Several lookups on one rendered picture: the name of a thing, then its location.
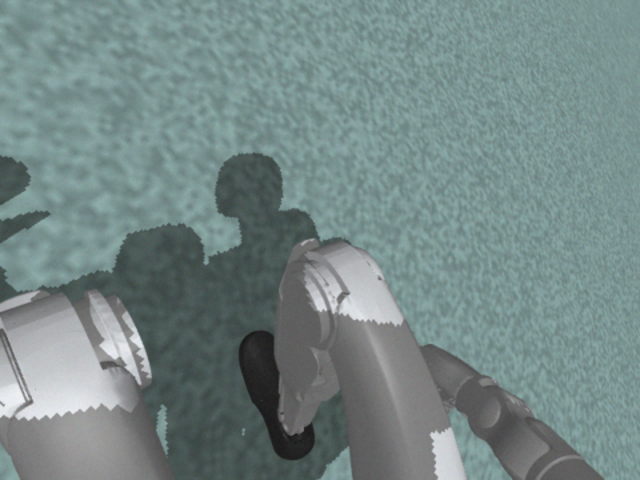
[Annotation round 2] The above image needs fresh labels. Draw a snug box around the right robot arm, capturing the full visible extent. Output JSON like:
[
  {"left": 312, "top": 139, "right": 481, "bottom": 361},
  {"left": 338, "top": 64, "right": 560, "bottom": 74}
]
[{"left": 455, "top": 375, "right": 605, "bottom": 480}]

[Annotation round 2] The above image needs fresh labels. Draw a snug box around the right robot hand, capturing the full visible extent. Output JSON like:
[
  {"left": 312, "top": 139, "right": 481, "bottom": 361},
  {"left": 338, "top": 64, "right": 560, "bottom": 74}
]
[{"left": 417, "top": 342, "right": 481, "bottom": 413}]

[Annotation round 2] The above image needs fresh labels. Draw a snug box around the right robot foot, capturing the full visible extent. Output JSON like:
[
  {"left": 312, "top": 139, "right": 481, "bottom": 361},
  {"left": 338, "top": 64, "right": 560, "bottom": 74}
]
[{"left": 239, "top": 331, "right": 315, "bottom": 460}]

